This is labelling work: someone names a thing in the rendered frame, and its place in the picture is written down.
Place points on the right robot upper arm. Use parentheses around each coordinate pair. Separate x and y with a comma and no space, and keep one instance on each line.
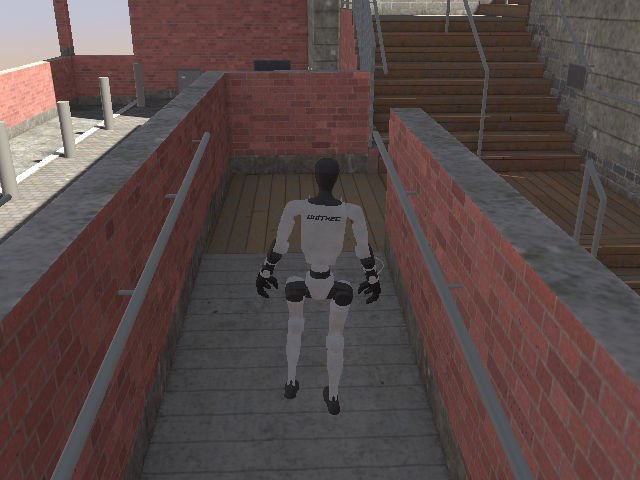
(355,213)

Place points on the robot left forearm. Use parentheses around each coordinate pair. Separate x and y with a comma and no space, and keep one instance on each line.
(270,261)

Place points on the left robot upper arm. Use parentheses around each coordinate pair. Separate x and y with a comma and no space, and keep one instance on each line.
(292,208)

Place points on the left robot hand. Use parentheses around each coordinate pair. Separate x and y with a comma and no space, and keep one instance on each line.
(261,282)

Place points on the right robot shin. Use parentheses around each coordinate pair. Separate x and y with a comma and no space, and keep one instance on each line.
(334,367)

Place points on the right robot thigh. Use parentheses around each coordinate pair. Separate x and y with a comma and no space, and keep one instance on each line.
(339,306)

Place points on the right robot hand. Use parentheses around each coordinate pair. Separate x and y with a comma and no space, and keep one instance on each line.
(375,288)

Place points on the robot right forearm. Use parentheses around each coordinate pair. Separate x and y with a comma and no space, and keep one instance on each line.
(369,267)

